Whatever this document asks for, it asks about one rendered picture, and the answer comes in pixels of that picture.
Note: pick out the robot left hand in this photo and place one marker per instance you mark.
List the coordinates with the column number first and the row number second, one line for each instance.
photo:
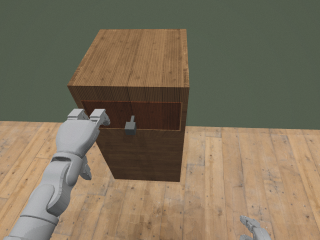
column 78, row 134

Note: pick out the drawer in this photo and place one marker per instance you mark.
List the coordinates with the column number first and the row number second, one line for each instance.
column 154, row 115

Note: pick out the cabinet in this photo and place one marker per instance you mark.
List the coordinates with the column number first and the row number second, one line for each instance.
column 144, row 65

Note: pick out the left robot forearm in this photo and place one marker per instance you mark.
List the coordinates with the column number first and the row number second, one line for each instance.
column 49, row 199

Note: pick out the handle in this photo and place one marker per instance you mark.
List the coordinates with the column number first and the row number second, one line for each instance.
column 130, row 127

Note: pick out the robot right hand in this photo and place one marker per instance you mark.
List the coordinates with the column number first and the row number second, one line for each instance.
column 255, row 228

